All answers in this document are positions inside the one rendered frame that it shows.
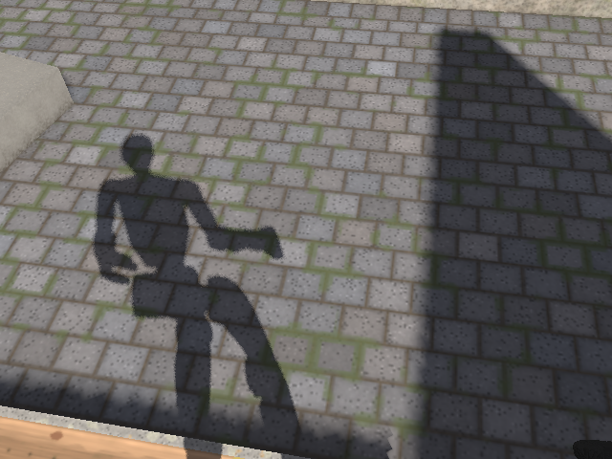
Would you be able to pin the right robot hand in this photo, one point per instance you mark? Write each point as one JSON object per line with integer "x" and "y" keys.
{"x": 593, "y": 449}

